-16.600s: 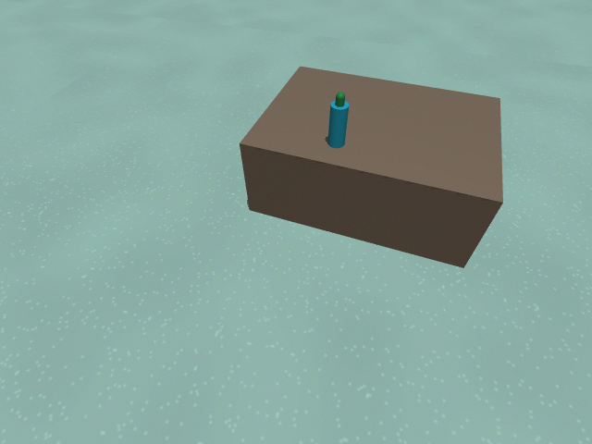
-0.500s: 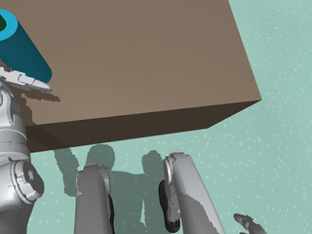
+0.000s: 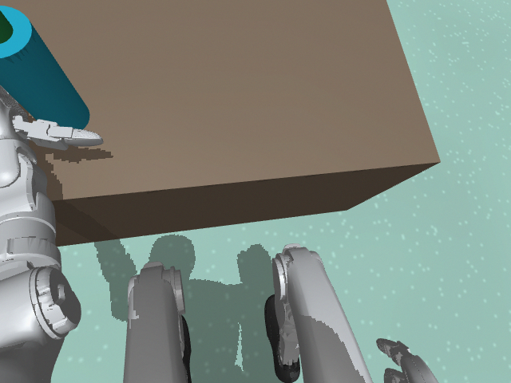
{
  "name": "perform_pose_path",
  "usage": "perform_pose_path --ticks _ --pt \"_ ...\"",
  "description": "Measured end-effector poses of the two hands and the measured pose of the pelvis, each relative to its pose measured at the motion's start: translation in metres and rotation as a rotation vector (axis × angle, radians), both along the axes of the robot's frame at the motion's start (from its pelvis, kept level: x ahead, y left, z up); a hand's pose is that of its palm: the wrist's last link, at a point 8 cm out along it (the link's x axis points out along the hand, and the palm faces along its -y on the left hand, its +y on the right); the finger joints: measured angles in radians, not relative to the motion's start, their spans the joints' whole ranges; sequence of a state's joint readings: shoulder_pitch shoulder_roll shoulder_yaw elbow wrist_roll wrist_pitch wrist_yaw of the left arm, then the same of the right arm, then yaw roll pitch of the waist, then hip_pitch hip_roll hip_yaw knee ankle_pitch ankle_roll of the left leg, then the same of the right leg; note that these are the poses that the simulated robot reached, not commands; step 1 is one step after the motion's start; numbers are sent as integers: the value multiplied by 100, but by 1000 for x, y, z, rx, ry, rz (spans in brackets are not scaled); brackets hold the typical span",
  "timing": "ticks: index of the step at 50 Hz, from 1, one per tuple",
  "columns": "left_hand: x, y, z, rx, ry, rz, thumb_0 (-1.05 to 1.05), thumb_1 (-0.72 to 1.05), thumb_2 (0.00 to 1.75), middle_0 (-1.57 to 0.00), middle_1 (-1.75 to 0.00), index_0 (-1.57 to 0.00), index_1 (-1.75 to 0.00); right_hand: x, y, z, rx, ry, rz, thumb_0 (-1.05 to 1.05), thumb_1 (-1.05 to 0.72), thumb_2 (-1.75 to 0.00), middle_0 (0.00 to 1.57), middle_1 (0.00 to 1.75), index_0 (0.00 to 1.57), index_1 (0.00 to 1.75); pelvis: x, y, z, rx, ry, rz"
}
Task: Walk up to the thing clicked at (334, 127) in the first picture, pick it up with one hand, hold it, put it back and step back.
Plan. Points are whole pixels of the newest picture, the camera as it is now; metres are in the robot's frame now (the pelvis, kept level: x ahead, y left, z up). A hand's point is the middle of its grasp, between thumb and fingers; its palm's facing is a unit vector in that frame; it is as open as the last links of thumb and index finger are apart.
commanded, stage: close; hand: left
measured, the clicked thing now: (27, 70) +0.54 +0.25 +0.04
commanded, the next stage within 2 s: settle in 0.60 s
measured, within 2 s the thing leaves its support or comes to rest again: leaves its support in 1.12 s
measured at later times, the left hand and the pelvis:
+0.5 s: hand (48, 99) +0.53 +0.25 -0.01, palm faces +0.26 -0.97 -0.03, open 9.4 cm; pelvis -0.01 +0.00 -0.02, yaw +0 degrees
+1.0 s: hand (50, 97) +0.53 +0.24 -0.01, palm faces +0.24 -0.97 -0.05, open 9.3 cm; pelvis -0.01 +0.00 -0.02, yaw +1 degrees
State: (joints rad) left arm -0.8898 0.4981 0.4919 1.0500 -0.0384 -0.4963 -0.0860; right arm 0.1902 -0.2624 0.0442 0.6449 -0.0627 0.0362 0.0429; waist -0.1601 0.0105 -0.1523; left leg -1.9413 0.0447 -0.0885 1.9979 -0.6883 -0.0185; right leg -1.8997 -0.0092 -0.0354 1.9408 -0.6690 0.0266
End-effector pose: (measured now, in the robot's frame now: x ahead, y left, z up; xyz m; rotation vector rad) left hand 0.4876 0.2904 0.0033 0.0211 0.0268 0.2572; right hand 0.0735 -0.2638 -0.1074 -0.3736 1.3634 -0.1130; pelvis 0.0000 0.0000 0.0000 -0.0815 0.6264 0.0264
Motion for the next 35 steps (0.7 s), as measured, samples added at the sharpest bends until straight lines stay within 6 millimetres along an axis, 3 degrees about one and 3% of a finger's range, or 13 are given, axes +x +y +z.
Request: perform_pose_path --ticks 22,35 --pt "5 3 -10 10 -12 4 -1 -2 54 -77 -68 -74 -65 -14 -4 -15 -15 22 -1 1 -91 -89 21 29 20 30 -7 0 -18 3 -7 0" --pt "9 5 -10 18 -23 -16 -2 -16 87 -76 -88 -76 -90 -9 -5 -23 -17 8 25 1 -90 -89 21 29 20 30 -10 1 -28 2 -12 5"
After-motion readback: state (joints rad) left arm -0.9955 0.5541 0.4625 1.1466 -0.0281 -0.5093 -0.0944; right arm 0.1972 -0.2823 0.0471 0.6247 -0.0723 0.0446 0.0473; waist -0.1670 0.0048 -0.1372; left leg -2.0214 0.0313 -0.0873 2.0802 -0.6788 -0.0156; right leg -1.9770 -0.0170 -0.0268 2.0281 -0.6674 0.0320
